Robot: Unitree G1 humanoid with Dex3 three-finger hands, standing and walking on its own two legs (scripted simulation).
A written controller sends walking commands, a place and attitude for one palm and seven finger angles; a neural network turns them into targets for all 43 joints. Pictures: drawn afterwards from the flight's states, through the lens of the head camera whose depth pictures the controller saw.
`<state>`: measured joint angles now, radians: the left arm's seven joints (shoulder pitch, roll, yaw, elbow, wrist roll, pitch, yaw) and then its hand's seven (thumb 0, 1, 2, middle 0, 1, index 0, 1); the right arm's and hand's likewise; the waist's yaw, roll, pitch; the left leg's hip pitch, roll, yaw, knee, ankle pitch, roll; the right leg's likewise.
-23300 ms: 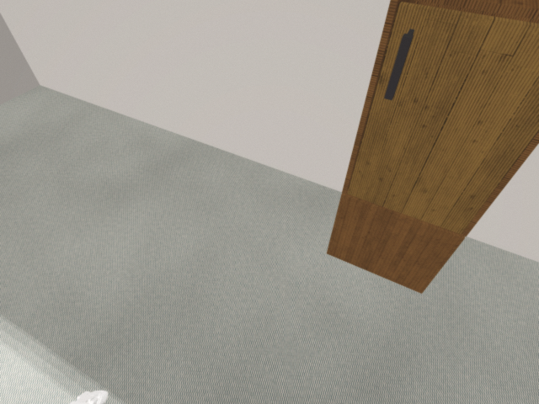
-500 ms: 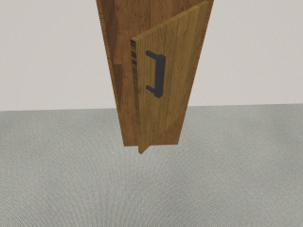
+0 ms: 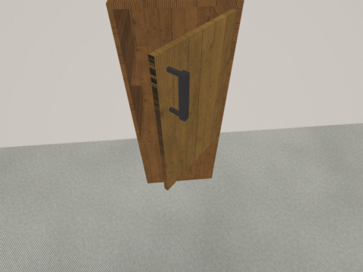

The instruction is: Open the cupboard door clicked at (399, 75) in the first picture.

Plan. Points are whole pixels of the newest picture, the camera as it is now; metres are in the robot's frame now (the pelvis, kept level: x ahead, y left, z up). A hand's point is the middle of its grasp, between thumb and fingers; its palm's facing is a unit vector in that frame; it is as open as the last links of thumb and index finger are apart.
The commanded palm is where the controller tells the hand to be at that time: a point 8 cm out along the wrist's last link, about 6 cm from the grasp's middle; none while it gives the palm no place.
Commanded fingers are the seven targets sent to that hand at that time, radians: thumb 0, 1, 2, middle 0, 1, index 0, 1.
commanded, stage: let the arm hang, fingers relaxed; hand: left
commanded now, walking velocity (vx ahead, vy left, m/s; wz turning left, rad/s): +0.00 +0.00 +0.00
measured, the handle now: (177, 94) +0.51 +0.03 +0.13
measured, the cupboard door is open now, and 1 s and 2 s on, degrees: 46 46 46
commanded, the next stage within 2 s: look to check the result in 0.08 s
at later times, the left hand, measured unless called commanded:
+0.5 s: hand out of the picture -0.02 +0.14 -0.18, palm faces +0.05 -0.98 -0.17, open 7.4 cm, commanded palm none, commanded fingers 0.00 0.90 0.90 -0.20 -0.30 -0.20 -0.30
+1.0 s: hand out of the picture +0.01 +0.14 -0.18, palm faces +0.00 -0.98 -0.18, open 7.4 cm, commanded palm none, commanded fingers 0.00 0.90 0.90 -0.20 -0.30 -0.20 -0.30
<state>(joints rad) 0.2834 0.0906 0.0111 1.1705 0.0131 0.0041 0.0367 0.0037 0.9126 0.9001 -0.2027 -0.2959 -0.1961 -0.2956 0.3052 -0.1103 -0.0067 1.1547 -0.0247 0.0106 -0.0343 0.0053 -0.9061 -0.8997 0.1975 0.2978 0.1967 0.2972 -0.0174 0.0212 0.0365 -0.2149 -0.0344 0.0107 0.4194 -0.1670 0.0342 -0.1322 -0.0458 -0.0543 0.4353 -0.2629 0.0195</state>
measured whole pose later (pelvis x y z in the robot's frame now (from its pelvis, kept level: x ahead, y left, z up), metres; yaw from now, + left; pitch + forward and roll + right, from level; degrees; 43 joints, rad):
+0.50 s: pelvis +0.01 -0.02 +0.00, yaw +0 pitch -2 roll +0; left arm 0.31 0.10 0.01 1.18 0.01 0.00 0.04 0.00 0.91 0.90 -0.20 -0.30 -0.20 -0.30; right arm 0.29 -0.12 -0.01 1.16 -0.02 0.01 -0.04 0.00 -0.91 -0.90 0.20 0.30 0.20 0.30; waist -0.01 0.02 0.05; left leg -0.21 -0.01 0.00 0.44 -0.19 0.01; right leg -0.12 -0.02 -0.07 0.43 -0.28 -0.01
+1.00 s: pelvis +0.01 -0.02 -0.01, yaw -5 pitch -1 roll +0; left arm 0.28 0.12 0.06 1.12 0.02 0.04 0.02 0.00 0.91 0.90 -0.20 -0.30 -0.20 -0.30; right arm 0.24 -0.15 -0.04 1.09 -0.03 0.04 -0.05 0.01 -0.91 -0.90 0.20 0.30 0.20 0.30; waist 0.00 0.02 0.08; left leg -0.25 0.04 0.06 0.54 -0.26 -0.01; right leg -0.19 0.02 0.00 0.53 -0.32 -0.02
